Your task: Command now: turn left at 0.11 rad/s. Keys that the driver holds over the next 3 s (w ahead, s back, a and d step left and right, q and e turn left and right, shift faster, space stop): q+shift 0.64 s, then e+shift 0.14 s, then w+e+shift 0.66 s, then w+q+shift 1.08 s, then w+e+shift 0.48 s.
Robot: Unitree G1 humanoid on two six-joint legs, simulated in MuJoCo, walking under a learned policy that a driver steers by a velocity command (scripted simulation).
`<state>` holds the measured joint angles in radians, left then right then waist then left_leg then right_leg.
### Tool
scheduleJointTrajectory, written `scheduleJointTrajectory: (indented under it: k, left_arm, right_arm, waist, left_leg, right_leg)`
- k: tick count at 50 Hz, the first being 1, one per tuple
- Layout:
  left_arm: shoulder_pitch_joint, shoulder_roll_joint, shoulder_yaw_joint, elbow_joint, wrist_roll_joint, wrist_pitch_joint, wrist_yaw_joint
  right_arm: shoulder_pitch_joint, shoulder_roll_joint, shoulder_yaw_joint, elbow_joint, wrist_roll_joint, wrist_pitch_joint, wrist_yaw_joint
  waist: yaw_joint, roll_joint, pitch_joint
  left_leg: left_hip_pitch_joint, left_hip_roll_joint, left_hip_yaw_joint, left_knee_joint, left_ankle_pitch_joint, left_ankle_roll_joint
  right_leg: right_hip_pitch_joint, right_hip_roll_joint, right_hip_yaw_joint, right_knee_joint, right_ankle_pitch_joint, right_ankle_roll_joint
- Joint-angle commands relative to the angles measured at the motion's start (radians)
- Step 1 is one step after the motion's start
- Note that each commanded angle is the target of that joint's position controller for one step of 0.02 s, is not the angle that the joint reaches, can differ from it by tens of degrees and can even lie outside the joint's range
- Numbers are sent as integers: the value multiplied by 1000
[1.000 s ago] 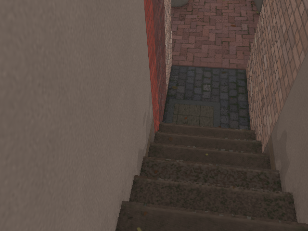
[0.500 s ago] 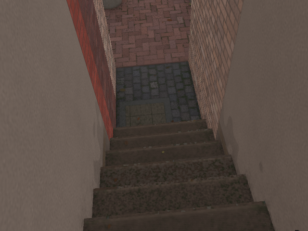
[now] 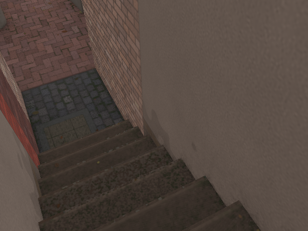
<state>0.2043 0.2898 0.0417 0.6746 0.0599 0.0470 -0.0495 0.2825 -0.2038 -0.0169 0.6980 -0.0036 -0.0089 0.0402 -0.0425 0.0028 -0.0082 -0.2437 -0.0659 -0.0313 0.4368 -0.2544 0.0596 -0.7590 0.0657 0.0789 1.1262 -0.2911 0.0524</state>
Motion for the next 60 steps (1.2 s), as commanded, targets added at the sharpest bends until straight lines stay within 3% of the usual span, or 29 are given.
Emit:
scheduleJointTrajectory:
  k: [1, 3, 6, 9, 11, 13, 17, 20, 21, 25, 27, 28, 29, 30, 31, 33, 35, 38, 40, 43, 45, 47, 50, 51, 54, 57, 58, 59, 60]
  left_arm:
    - [86, -13, -17, -61, 13, -15, -49]
    - [-18, 89, 17, -98, 35, -48, -53]
    - [-74, 77, 17, -123, -29, -75, 0]
    - [-44, 174, 52, -150, -30, -95, 45]
    - [219, 186, 80, -72, 13, -82, 62]
    - [408, 160, 94, 7, -2, -99, 114]
    - [-33, 36, 59, -53, -57, -129, 132]
    - [-92, 129, 73, -48, 16, -167, 176]
    - [-59, 150, 75, -37, 4, -175, 185]
    - [-77, 203, 86, -17, -16, -180, 166]
    - [-75, 170, 72, -19, -10, -166, 146]
    - [-65, 89, 38, -118, -1, -177, 136]
    - [-127, 75, 21, -172, -58, -188, 116]
    - [-199, 74, 13, -174, -102, -198, 103]
    - [-221, 113, 24, -138, -92, -202, 109]
    - [-78, 152, 25, -49, -24, -173, 119]
    - [157, 83, -1, 59, 15, -118, 55]
    - [219, 40, -7, 131, -26, -80, -55]
    - [175, 77, 9, 135, -28, -87, -42]
    - [-169, 84, -16, 25, -65, -110, 46]
    - [-274, -2, -63, 6, -47, -136, 58]
    - [-224, -18, -88, 49, 2, -168, 74]
    - [-147, 20, -89, 84, 35, -179, 70]
    - [-71, 46, -31, 51, -8, -87, 39]
    - [-112, -9, -24, 4, -37, -9, 33]
    - [53, -51, -24, 45, -35, -11, 46]
    - [138, -27, -1, 90, -42, -39, 59]
    - [488, 17, 23, 209, -46, -61, 71]
    - [569, 133, 40, 243, -29, -87, 78]
  right_arm:
    - [-206, -149, -15, -92, -8, -62, 11]
    - [-205, -182, -40, -137, -10, -75, 10]
    - [-6, -200, -51, -89, -8, -63, 8]
    - [103, -92, -11, -107, -8, -57, 9]
    - [-54, -100, -17, -174, -16, -46, 6]
    - [-26, -45, 1, -165, -46, -44, -20]
    - [125, -79, -22, -45, -103, 9, 33]
    - [82, -42, -23, -57, -74, 28, 121]
    - [46, -55, -35, -65, -55, 17, 128]
    - [130, -78, -65, -65, -99, -27, 95]
    - [257, -173, -106, -34, -105, -79, 35]
    - [302, -402, -149, -87, -95, -90, -1]
    - [445, -368, -132, -73, -121, -96, 39]
    - [423, -257, -105, -52, -117, -104, 68]
    - [310, -167, -75, -65, -56, -103, 71]
    - [124, -104, -51, -104, -25, -96, 75]
    - [-31, -103, -31, -96, -9, -85, 63]
    - [-213, -57, 38, -95, 10, -103, 60]
    - [-127, -141, 24, -40, -24, -114, 58]
    - [175, -269, -49, 35, -15, -73, 57]
    - [247, -205, -37, 31, -33, -56, 2]
    - [225, -120, -3, 28, -51, -69, -15]
    - [114, -113, -2, 27, -70, -89, -23]
    - [210, -261, -82, 119, -3, -65, -72]
    - [139, -199, -74, 98, -14, -25, -76]
    - [50, -201, -84, 100, 3, -63, -34]
    - [-48, -200, -89, 96, -7, -71, -26]
    - [-190, -220, -95, 77, -10, -64, -16]
    - [-329, -164, -84, -35, -48, -73, -26]
  waist:
    - [93, 307, 104]
    - [46, 165, 44]
    - [-17, 124, -32]
    - [-25, -52, -246]
    - [143, -92, -185]
    - [200, -106, -105]
    - [23, -36, 6]
    - [32, -67, -2]
    - [54, -99, 1]
    - [24, -88, -45]
    - [-22, 167, -91]
    - [17, 272, -202]
    - [-67, 138, -294]
    - [-103, 103, -119]
    - [-64, 67, -15]
    - [50, -25, -75]
    - [156, -11, -72]
    - [213, -28, -34]
    - [137, 93, -27]
    - [-153, 129, -11]
    - [-209, 108, 8]
    - [-170, 109, -127]
    - [-75, 50, -107]
    - [-55, 5, -138]
    - [-52, 120, 14]
    - [73, 170, 32]
    - [132, 119, -12]
    - [348, -23, -90]
    - [393, -393, 58]
  left_leg:
    - [-371, 43, -101, -161, -114, 58]
    - [-356, 94, -237, -141, -210, 132]
    - [45, 238, -499, -79, 192, 247]
    - [-82, 133, -385, 64, 237, 116]
    - [-491, -24, -204, 192, -179, 28]
    - [-732, -23, -112, 602, -436, -69]
    - [-497, 62, 53, 1019, -152, -102]
    - [-347, 123, 162, 758, 97, -112]
    - [-282, 117, 192, 699, 49, -116]
    - [-167, 68, 195, 508, -7, -108]
    - [63, 50, 16, 108, 285, -12]
    - [424, 270, -485, 133, 800, 258]
    - [597, 405, -625, 59, 890, 318]
    - [447, 429, -697, 36, 586, 356]
    - [315, 389, -651, 71, 581, 391]
    - [-40, 363, -483, 101, 537, 363]
    - [-376, 232, -260, 107, 395, 240]
    - [-675, 115, -24, 168, 219, 46]
    - [-561, 163, -85, 171, 260, 80]
    - [133, 401, -509, -24, -300, 307]
    - [388, 502, -731, -69, -441, 387]
    - [440, 499, -649, -39, -323, 356]
    - [198, 418, -327, -25, -234, 266]
    - [225, 426, -242, 103, -162, 173]
    - [23, 389, -51, 177, -285, 45]
    - [-338, 343, 170, 347, -218, -32]
    - [-385, 339, 208, 592, -105, -66]
    - [-584, 255, 263, 1038, 42, -92]
    - [-924, 111, 177, 1388, -411, -86]
  right_leg:
    - [291, -100, -83, -93, 138, 25]
    - [379, -67, -150, -218, -36, 42]
    - [305, -41, -87, -560, 45, -28]
    - [709, -217, 7, -488, 492, -294]
    - [968, -340, 162, -606, 512, -409]
    - [1034, -562, 366, -725, 542, -486]
    - [372, -407, 15, -798, 257, -336]
    - [278, -327, -192, -768, -15, -188]
    - [251, -314, -214, -751, -67, -156]
    - [275, -406, -186, -561, -7, -168]
    - [182, -268, -243, -33, -218, -81]
    - [-236, -80, -166, 260, -430, 16]
    - [-351, -43, 20, 248, -471, 54]
    - [-449, -73, 73, 257, -454, 74]
    - [-496, -103, 67, 331, -403, 85]
    - [-265, -155, 85, 372, -232, 85]
    - [9, -147, 13, 490, 85, 54]
    - [382, -194, -40, 323, 279, 75]
    - [382, -161, -87, 279, 192, 72]
    - [-177, -158, -39, -138, -264, 87]
    - [-476, -172, 31, -209, -251, 34]
    - [-434, -180, 21, -68, -201, 14]
    - [-213, -207, -6, 41, -102, -5]
    - [-42, -168, -72, 17, -128, -90]
    - [13, -123, -133, -22, 16, -110]
    - [430, -15, -249, -93, -11, -105]
    - [603, -52, -169, -152, 253, -105]
    - [908, 11, -182, -236, 197, -153]
    - [893, -127, 233, -490, 21, -222]
